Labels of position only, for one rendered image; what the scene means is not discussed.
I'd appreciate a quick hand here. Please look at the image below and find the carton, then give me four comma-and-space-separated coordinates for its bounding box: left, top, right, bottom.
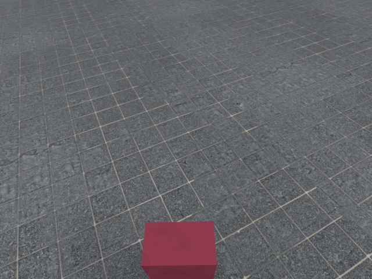
141, 221, 217, 279

